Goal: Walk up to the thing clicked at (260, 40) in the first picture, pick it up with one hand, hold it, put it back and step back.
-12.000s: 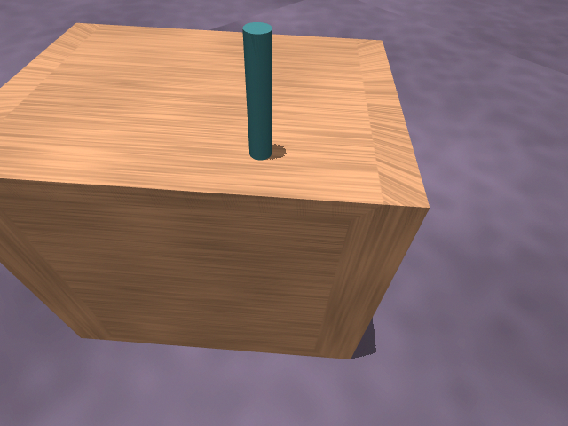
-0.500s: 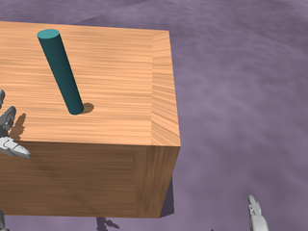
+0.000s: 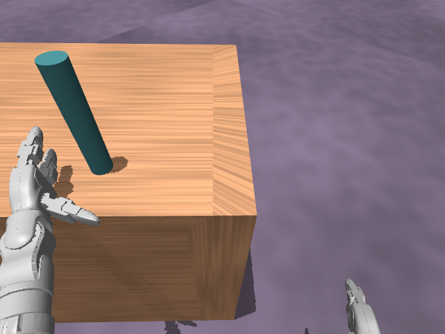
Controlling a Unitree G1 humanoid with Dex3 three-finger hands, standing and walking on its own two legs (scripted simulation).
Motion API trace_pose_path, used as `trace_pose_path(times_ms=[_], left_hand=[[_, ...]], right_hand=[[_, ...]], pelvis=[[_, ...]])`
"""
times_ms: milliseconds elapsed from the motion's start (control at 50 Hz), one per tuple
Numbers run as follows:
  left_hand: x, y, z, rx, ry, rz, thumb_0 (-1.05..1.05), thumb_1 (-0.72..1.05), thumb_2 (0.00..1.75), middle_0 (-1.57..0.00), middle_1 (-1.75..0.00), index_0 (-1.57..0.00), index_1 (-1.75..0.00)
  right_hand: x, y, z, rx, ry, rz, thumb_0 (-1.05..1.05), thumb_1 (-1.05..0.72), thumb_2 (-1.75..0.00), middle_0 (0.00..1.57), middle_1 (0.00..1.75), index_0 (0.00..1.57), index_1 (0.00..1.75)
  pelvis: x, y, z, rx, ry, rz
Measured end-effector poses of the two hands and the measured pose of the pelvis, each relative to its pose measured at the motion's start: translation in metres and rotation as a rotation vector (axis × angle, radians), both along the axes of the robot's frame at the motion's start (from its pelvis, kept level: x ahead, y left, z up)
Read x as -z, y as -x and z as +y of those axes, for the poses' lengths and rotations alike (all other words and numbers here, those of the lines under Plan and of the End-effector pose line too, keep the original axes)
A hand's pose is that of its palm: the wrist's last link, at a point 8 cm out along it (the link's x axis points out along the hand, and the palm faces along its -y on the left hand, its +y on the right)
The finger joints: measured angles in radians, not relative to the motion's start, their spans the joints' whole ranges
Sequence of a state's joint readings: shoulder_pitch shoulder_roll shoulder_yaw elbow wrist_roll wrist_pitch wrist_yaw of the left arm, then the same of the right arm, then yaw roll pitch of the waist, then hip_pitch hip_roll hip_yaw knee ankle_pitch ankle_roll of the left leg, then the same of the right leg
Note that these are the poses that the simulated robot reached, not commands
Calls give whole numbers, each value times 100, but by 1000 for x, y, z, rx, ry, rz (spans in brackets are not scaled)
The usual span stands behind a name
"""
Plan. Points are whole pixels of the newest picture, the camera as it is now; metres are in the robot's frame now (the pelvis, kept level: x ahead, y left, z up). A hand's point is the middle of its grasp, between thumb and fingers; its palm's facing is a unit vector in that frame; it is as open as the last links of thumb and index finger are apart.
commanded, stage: close in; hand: left
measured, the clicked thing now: (81, 122) +0.44 +0.26 +0.16
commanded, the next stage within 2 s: rest palm in 0.10 s
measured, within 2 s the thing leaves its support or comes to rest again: leaves its support in 1.88 s
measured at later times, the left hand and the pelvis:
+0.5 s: hand (87, 166) +0.38 +0.25 +0.11, palm faces +0.32 -0.95 +0.02, open 17.7 cm; pelvis -0.02 +0.00 +0.00, yaw -1 degrees
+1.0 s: hand (84, 148) +0.42 +0.26 +0.12, palm faces +0.30 -0.96 +0.01, open 15.4 cm; pelvis -0.01 +0.01 -0.01, yaw -1 degrees
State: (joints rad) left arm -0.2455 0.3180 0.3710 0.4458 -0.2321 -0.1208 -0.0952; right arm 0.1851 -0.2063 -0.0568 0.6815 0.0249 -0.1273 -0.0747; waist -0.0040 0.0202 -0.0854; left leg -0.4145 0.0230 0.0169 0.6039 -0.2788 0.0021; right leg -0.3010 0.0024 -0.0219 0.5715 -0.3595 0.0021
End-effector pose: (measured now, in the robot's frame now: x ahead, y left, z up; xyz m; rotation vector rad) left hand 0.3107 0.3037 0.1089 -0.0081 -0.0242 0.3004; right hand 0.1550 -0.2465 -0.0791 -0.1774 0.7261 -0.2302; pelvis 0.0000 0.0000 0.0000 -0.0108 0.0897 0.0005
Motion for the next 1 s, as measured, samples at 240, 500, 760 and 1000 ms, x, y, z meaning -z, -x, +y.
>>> trace_pose_path(times_ms=[240, 500, 760, 1000], left_hand=[[1, -18, -21, 23, 11, 11, -2, -61, 0, -7, 0, -8, 0], [5, -34, -14, -30, 18, 18, -2, -61, 0, -10, 0, -9, 0], [-2, -44, 1, -24, -7, 27, -2, -60, 3, -21, -8, -21, -8], [-6, -70, 0, 1, 5, 28, -2, -53, 17, -45, -28, -45, -28]], right_hand=[[-2, 26, -7, 3, 22, 33, -1, 51, -5, 5, 5, 6, 5], [-10, 35, -18, 45, 48, 17, -1, 50, -5, 5, 5, 6, 5], [-13, 16, -5, 17, 36, -15, -1, 50, -5, 5, 5, 6, 5], [-12, 28, -4, 27, 36, 6, -1, 50, -5, 5, 5, 6, 5]], pelvis=[[1, 12, -1, 2, 0, -5], [3, 15, 1, 19, 0, 14], [5, 9, 5, 14, 6, 27], [7, 6, 9, 22, 10, 47]])
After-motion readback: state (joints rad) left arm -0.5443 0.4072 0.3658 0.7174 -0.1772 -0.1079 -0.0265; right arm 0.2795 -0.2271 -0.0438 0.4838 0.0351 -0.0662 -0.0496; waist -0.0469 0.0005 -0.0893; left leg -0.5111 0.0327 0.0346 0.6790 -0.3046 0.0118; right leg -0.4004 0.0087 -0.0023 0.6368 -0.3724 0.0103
